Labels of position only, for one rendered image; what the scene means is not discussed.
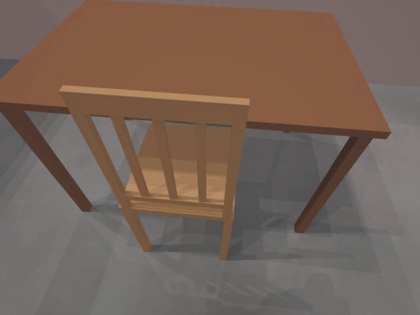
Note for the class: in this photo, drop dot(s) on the chair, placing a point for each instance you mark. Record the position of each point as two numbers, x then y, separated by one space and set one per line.
180 171

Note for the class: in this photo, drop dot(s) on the table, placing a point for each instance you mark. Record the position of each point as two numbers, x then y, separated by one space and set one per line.
295 67

